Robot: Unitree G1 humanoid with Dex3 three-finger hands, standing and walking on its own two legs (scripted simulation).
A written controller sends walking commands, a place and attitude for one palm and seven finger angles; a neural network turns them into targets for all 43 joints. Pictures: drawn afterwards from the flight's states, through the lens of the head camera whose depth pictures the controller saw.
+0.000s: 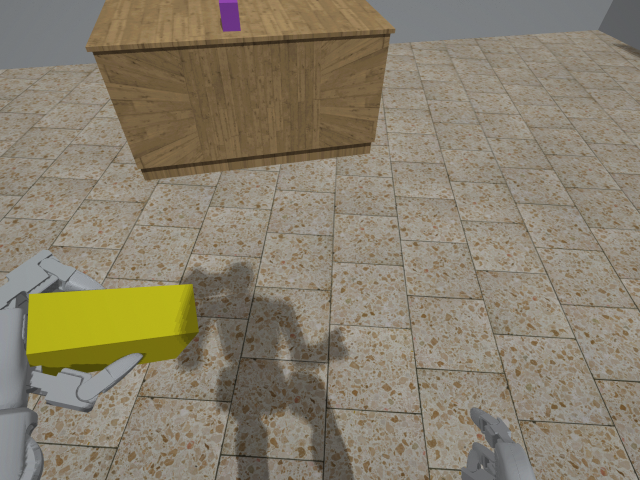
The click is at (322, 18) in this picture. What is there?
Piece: table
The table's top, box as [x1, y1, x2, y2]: [85, 0, 394, 51]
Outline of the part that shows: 85,47 87,51 374,34 394,32 394,28 365,0 237,0 241,30 226,32 222,31 218,0 106,0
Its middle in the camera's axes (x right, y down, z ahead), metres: -0.35 -1.01 +1.75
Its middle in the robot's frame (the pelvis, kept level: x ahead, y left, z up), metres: +1.96 +0.48 -0.11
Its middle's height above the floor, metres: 0.66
